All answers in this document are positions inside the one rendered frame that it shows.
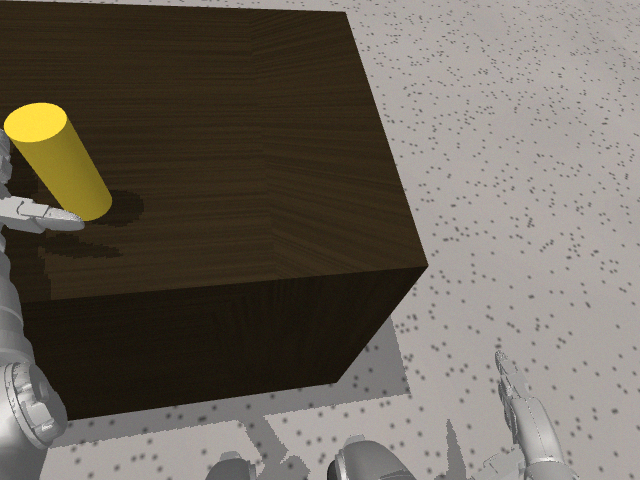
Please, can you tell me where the left robot arm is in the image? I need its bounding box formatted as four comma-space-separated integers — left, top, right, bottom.
0, 233, 68, 480

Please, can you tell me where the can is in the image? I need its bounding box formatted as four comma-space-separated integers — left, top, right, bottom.
4, 103, 112, 221

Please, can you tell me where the right robot arm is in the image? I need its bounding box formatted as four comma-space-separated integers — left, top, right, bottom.
524, 461, 580, 480

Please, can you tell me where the right robot hand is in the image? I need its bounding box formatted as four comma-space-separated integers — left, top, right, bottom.
468, 350, 565, 480

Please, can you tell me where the left robot hand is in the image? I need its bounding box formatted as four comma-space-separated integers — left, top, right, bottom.
0, 128, 85, 234

